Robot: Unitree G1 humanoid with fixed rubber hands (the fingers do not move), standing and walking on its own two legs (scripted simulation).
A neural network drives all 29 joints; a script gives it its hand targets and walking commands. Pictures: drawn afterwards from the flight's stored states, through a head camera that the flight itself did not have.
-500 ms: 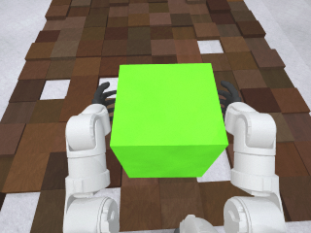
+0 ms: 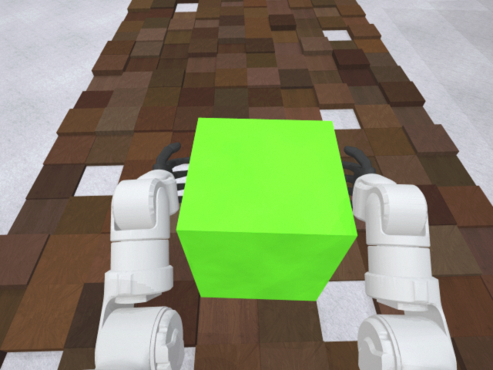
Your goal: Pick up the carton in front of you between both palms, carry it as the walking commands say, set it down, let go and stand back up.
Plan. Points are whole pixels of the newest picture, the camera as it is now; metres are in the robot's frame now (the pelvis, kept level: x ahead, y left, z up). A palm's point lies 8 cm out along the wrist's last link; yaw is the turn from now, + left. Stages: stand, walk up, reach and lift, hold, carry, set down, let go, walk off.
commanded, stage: carry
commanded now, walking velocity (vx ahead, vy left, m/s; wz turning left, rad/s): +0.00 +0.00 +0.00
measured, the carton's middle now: (261, 215) +0.36 +0.01 +0.05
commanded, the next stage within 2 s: none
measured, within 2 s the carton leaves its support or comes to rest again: neither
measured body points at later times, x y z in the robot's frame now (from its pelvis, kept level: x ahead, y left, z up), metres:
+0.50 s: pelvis +0.00 +0.00 -0.01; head -0.02 +0.00 +0.44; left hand +0.37 +0.14 +0.12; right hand +0.35 -0.16 +0.11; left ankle +0.00 +0.09 -0.74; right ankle -0.02 -0.09 -0.75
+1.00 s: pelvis -0.02 +0.01 -0.01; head -0.06 +0.01 +0.44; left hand +0.34 +0.14 +0.12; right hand +0.32 -0.16 +0.12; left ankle +0.00 +0.09 -0.75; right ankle -0.03 -0.09 -0.75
